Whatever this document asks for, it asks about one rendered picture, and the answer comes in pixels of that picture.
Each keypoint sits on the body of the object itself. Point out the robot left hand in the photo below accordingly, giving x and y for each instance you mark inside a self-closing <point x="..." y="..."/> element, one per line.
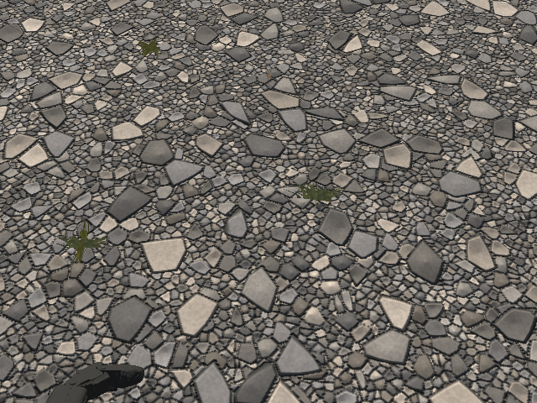
<point x="95" y="380"/>

